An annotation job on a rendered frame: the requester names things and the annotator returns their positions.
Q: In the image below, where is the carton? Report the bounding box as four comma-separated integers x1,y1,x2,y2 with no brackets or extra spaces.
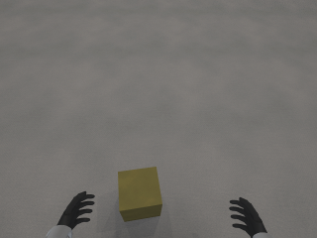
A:
118,167,162,222

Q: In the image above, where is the robot right hand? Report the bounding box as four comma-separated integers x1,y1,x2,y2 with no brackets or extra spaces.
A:
229,197,267,238

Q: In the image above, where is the left robot forearm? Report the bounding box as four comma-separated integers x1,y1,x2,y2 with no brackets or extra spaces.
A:
45,225,72,238

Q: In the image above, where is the robot left hand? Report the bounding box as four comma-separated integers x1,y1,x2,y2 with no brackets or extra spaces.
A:
57,191,95,230

